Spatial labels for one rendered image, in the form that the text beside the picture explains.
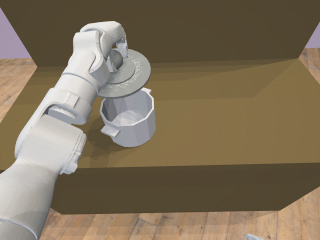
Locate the lid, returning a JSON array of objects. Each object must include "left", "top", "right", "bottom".
[{"left": 97, "top": 48, "right": 151, "bottom": 99}]

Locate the table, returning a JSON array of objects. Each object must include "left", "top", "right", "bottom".
[{"left": 0, "top": 0, "right": 320, "bottom": 215}]

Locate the pot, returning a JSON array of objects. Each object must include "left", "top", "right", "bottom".
[{"left": 99, "top": 87, "right": 156, "bottom": 147}]

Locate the robot left hand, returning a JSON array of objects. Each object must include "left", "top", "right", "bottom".
[{"left": 80, "top": 21, "right": 128, "bottom": 74}]

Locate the left robot forearm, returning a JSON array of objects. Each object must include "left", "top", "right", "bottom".
[{"left": 14, "top": 26, "right": 112, "bottom": 159}]

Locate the knob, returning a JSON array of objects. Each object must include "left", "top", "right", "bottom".
[{"left": 110, "top": 49, "right": 123, "bottom": 69}]

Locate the left robot upper arm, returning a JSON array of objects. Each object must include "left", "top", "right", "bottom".
[{"left": 0, "top": 113, "right": 87, "bottom": 240}]

